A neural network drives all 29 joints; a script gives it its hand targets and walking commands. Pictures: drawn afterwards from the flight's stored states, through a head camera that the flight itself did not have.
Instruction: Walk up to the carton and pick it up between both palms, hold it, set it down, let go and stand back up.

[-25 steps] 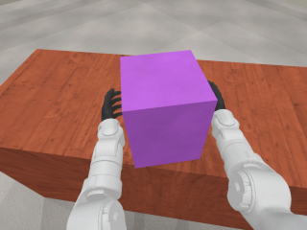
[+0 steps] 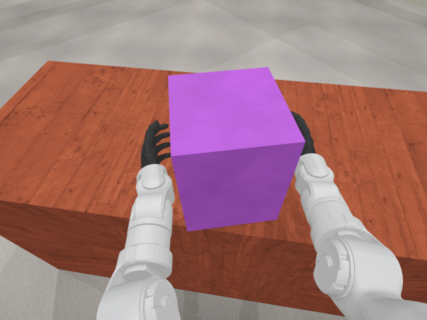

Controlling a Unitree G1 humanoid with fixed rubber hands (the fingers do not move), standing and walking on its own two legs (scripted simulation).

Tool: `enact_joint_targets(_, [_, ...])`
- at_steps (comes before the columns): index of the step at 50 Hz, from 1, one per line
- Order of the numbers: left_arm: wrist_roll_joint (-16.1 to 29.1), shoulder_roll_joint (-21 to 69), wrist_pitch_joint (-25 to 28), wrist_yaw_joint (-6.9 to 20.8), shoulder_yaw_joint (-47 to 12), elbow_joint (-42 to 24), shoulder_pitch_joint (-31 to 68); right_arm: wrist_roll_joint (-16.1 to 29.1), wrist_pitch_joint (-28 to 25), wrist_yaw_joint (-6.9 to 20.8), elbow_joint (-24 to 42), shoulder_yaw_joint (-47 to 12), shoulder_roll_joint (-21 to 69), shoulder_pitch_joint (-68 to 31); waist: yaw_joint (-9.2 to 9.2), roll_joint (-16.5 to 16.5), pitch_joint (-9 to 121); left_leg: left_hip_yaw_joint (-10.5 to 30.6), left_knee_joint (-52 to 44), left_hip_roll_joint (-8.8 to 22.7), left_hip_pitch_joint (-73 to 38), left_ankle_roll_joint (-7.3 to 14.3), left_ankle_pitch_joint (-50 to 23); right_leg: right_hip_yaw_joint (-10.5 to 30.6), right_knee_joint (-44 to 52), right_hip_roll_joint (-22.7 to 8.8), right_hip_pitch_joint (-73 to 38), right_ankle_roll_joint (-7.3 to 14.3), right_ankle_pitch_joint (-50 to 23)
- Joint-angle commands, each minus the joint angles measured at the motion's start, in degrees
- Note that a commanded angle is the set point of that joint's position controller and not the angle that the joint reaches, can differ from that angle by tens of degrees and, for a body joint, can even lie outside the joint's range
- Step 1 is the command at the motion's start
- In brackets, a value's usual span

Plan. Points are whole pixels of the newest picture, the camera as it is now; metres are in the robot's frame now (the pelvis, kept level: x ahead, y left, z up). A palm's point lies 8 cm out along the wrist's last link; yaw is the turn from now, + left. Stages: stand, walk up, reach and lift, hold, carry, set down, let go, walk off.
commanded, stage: set down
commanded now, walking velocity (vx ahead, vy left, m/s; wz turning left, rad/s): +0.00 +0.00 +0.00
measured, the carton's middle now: (226, 152) +0.44 +0.05 +0.05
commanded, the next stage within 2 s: none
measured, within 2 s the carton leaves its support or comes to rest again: neither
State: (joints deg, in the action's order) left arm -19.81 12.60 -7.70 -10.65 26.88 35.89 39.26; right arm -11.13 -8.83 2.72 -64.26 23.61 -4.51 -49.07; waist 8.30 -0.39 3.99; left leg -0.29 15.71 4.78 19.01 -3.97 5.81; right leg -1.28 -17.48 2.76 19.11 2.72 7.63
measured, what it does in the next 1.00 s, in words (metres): stands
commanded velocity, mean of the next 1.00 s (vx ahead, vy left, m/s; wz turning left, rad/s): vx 0.00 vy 0.00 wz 0.00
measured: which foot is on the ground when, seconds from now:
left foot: down 0.00-1.00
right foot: down 0.00-1.00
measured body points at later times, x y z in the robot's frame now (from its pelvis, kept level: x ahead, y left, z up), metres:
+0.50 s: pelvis -0.01 +0.01 -0.01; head +0.05 +0.01 +0.44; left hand +0.39 +0.19 +0.07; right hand +0.46 -0.10 +0.06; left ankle +0.01 +0.17 -0.75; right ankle +0.00 -0.09 -0.75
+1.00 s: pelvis -0.02 +0.00 -0.01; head +0.06 +0.00 +0.43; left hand +0.39 +0.19 +0.08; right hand +0.47 -0.10 +0.07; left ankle +0.01 +0.17 -0.75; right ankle +0.00 -0.09 -0.75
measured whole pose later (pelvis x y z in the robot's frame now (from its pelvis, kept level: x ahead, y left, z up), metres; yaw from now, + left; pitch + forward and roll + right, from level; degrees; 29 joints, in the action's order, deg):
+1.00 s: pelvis -0.02 +0.00 -0.01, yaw +0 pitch +15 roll -1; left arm -5.7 7.8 -15.6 -16.0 16.1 30.6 40.7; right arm 6.7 2.4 -0.1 -59.6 7.7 -11.3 -53.4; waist 8.7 1.4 6.8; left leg 0.7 24.7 5.4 31.4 -4.0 8.1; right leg -1.9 -22.7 3.3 29.6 2.6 8.0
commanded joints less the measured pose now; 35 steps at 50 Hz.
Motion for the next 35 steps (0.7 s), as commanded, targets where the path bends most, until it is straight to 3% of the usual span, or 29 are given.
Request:
enact_joint_targets(1, [-0.03, 14.89, 1.17, 4.72, -11.73, -3.05, 30.03, -2.46, -0.86, 5.05, 6.04, -8.51, 19.29, -35.0, 0.52, -6.4, 30.77, -7.82, 0.42, -4.31, -5.47, 4.48, -8.66, -1.97, -1.14, -1.48, -20.02, -4.34, -16.4])
enact_joint_targets(3, [1.42, 13.48, 1.95, 3.44, -13.02, -5.01, 30.8, -0.41, -1.53, 4.42, 6.59, -8.97, 15.24, -35.61, -0.77, -4.62, 35.54, -7.81, 2.09, -4.09, -7.26, 3.68, -13.43, -2.11, -2.51, -1.08, -19.89, -3.69, -20.84])
enact_joint_targets(4, [1.97, 7.55, 2.47, 2.2, -12.52, -6.0, 28.8, 1.4, -1.58, 3.5, 6.41, -8.08, 8.36, -33.96, -0.45, -3.39, 36.38, -7.92, 2.54, -4.2, -7.21, 3.54, -14.71, -1.65, -3.25, -1.18, -20.31, -3.35, -22.84])
enact_joint_targets(6, [1.31, 8.84, 2.19, 1.43, -11.51, -4.06, 28.27, 2.08, -0.5, 2.38, 5.9, -8.76, 9.55, -34.54, -0.42, -4.31, 32.66, -7.02, 2.46, -4.08, -4.78, 4.01, -12.44, -0.9, -2.7, -1.27, -19.07, -3.79, -20.22])
enact_joint_targets(7, [3.47, 0.67, 2.89, -0.24, -10.85, -7.68, 28.05, 5.01, -0.61, 1.39, 8.77, -8.6, 0.02, -34.42, 0.72, -3.1, 37.32, -7.98, 2.91, -4.31, -5.93, 4.18, -14.13, -0.94, -3.5, -1.19, -20.24, -3.53, -21.66])
enact_joint_targets(8, [3.09, 0.55, 2.96, -0.87, -9.13, -3.66, 28.63, 5.34, 0.64, 0.32, 5.98, -9.21, 1.59, -34.89, 0.45, -5.56, 32.61, -7.34, 3.01, -3.85, -1.76, 4.52, -10.89, 0.58, -3.2, -1.64, -19.09, -3.98, -20.25])
enact_joint_targets(9, [4.08, 0.1, 3.48, -1.65, -10.47, -5.77, 29.9, 6.49, 1.24, -0.21, 7.79, -10.42, 1.09, -35.89, 0.43, -5.67, 33.76, -6.91, 3.25, -3.88, -1.58, 4.46, -9.38, 0.29, -3.56, -1.48, -19.52, -3.83, -18.03])
enact_joint_targets(10, [5.26, 2.75, 3.6, -2.17, -11.64, -5.84, 30.09, 7.74, 1.58, -0.09, 8.58, -12.15, 2.74, -37.31, 1.09, -4.32, 34.39, -6.27, 3.32, -3.98, -2.9, 4.29, -9.86, 0.28, -3.48, -1.22, -17.06, -3.67, -16.21])
enact_joint_targets(11, [6.33, 1.95, 3.41, -2.74, -12.57, -8.52, 30.33, 8.73, 1.48, -0.28, 11.83, -12.5, 0.44, -38.1, 1.3, -5.05, 39.68, -6.15, 4.85, -3.86, -6.08, 3.38, -13.46, 0.35, -3.42, -0.5, -17.47, -3.17, -18.43])
enact_joint_targets(12, [7.78, 1.1, 3.57, -3.64, -13.92, -8.81, 29.41, 10.34, 1.61, -0.71, 11.5, -12.93, -1.86, -38.03, 0.68, -3.55, 41.66, -6.5, 5.7, -3.89, -7.11, 3.25, -15.52, -0.15, -3.48, -0.48, -15.68, -3.15, -19.36])
enact_joint_targets(13, [6.23, 7.78, 3.63, -2.7, -14.24, -4.86, 31.94, 8.3, 2.53, -0.32, 7.43, -12.92, 7.07, -38.61, 0.54, -4.38, 36.23, -5.62, 5.52, -3.49, -4.96, 3.64, -11.39, 0.22, -2.57, -0.63, -12.54, -3.47, -13.7])
enact_joint_targets(15, [5.57, 4.86, 3.14, -2.33, -12.54, -7.24, 30.04, 7.04, 2.92, 0.35, 8.88, -11.45, 3.54, -35.48, 0.73, -3.24, 40.5, -5.82, 5.88, -3.96, -9.24, 2.78, -14.18, -0.52, -2.25, -0.31, -13.64, -2.6, -16.31])
enact_joint_targets(16, [6.37, -1.84, 2.8, -3.21, -11.92, -8.43, 28.41, 8.13, 2.47, -0.03, 9.96, -10.61, -7.19, -34.8, 0.8, -1.46, 42.53, -5.78, 5.86, -3.97, -9.89, 2.11, -16.58, -0.67, -2.82, -0.24, -14.59, -2.68, -19.49])
enact_joint_targets(17, [6.92, 1.66, 3.44, -3.62, -13.55, -4.51, 28.62, 8.52, 2.63, -0.65, 8.04, -11.31, -2.82, -36.72, -0.46, -4.19, 36.98, -4.96, 6.88, -4.01, -6.77, 2.53, -14.0, -0.99, -2.45, 0.07, -12.08, -2.82, -14.34])
enact_joint_targets(18, [7.05, -0.24, 3.51, -3.72, -11.85, -4.08, 30.11, 8.82, 3.22, -1.34, 7.17, -10.9, -3.42, -36.4, 0.35, -5.07, 34.47, -4.97, 5.9, -3.97, -5.91, 3.32, -10.3, 0.25, -2.14, -0.86, -12.52, -2.92, -12.48])
enact_joint_targets(19, [9.62, -2.28, 4.01, -4.48, -14.09, -10.79, 30.88, 11.2, 2.52, -1.84, 11.74, -12.91, -6.97, -37.27, 1.31, -3.37, 43.47, -4.9, 6.92, -3.89, -7.67, 3.01, -15.58, 0.29, -4.05, -0.1, -15.11, -2.59, -19.5])
enact_joint_targets(20, [8.78, 2.69, 4.08, -4.3, -14.2, -4.62, 29.39, 10.91, 2.89, -1.89, 8.5, -13.37, -1.06, -38.05, 0.58, -4.3, 37.25, -4.63, 7.73, -3.78, -5.29, 3.12, -13.09, 0.41, -3.87, -0.53, -12.38, -2.87, -16.55])
enact_joint_targets(21, [8.36, 4.41, 4.65, -3.89, -14.53, -4.29, 29.73, 9.99, 3.01, -1.39, 9.12, -13.31, 2.42, -38.17, 0.74, -4.75, 35.97, -4.72, 7.05, -4.21, -4.47, 3.74, -11.3, 0.01, -3.32, -0.37, -11.36, -2.81, -13.06])
enact_joint_targets(22, [8.58, 1.99, 4.28, -3.92, -13.97, -8.03, 30.2, 10.09, 2.82, -1.22, 11.91, -12.41, -1.19, -37.76, 0.68, -3.78, 41.35, -4.99, 7.01, -4.26, -7.43, 3.12, -13.39, 0.3, -3.12, -0.6, -14.35, -2.38, -16.13])
enact_joint_targets(23, [6.39, 3.78, 3.54, -3.2, -11.87, -2.2, 28.03, 7.69, 3.4, -1.06, 7.79, -11.09, 0.46, -37.36, 0.18, -5.58, 35.52, -4.62, 6.25, -4.0, -4.5, 3.34, -10.37, 0.69, -2.4, -0.6, -13.53, -2.71, -13.15])
enact_joint_targets(25, [8.17, 1.81, 4.56, -4.01, -14.84, -10.65, 31.14, 9.0, 2.54, -0.9, 10.34, -10.14, -4.08, -35.86, -0.8, -1.41, 42.63, -4.36, 7.26, -3.72, -9.23, 2.59, -14.22, -0.49, -2.87, -0.02, -11.54, -1.9, -14.03])
enact_joint_targets(26, [7.54, 4.94, 4.58, -4.25, -14.58, -6.48, 29.12, 8.13, 2.59, -1.05, 9.87, -10.37, -0.52, -36.93, -0.21, -3.66, 38.67, -4.27, 7.83, -3.6, -8.31, 2.36, -14.4, -0.45, -2.7, -0.15, -9.14, -1.82, -12.11])
enact_joint_targets(27, [8.46, -0.35, 3.76, -4.57, -13.93, -6.91, 29.73, 9.14, 2.74, -1.23, 10.78, -10.27, -6.79, -37.78, 0.3, -2.38, 41.55, -5.27, 7.65, -4.08, -9.43, 2.26, -14.68, -0.28, -2.47, -0.24, -10.69, -1.94, -14.02])
enact_joint_targets(29, [9.21, 0.9, 3.55, -4.83, -13.73, -5.69, 29.46, 10.95, 3.13, -1.26, 11.08, -12.49, -4.24, -38.74, 1.26, -4.19, 40.08, -4.35, 8.17, -3.9, -5.37, 2.82, -12.25, -0.26, -3.33, -0.08, -11.21, -2.0, -12.79])
enact_joint_targets(30, [10.72, -0.73, 3.36, -5.22, -15.91, -11.91, 30.89, 12.31, 3.29, -1.4, 12.39, -12.65, -7.48, -38.01, 0.4, -1.08, 45.62, -4.62, 8.4, -3.88, -7.5, 2.11, -15.41, -0.32, -4.37, 0.37, -13.16, -1.69, -15.43])
enact_joint_targets(31, [10.77, -2.43, 2.8, -5.2, -13.02, -6.1, 29.7, 13.11, 4.1, -1.98, 11.84, -13.17, -6.46, -38.82, 0.63, -4.85, 41.44, -4.54, 8.55, -3.91, -4.73, 2.81, -13.04, 0.6, -3.69, -0.08, -12.59, -1.93, -14.63])
enact_joint_targets(33, [11.15, -4.8, 1.48, -5.5, -11.96, -6.13, 29.25, 15.48, 5.12, -2.69, 12.36, -15.18, -9.79, -39.89, 2.22, -4.68, 42.49, -4.14, 8.6, -4.08, -1.59, 2.93, -12.83, 1.85, -5.17, -0.29, -15.98, -2.8, -19.26])
enact_joint_targets(34, [10.73, -0.72, 1.66, -5.08, -12.9, -4.7, 29.77, 14.51, 5.67, -2.74, 10.61, -15.11, -4.88, -40.43, 1.35, -5.5, 37.26, -3.8, 7.73, -4.27, -0.18, 3.47, -11.17, 1.22, -4.71, -0.41, -14.23, -2.83, -14.5])
enact_joint_targets(35, [11.65, -2.44, 1.78, -5.34, -14.97, -14.83, 31.18, 16.18, 5.23, -2.39, 16.21, -15.44, -7.39, -39.57, 1.51, -1.88, 46.2, -4.02, 8.68, -4.16, -5.54, 2.99, -15.06, 0.88, -5.17, 0.31, -14.56, -2.22, -16.95])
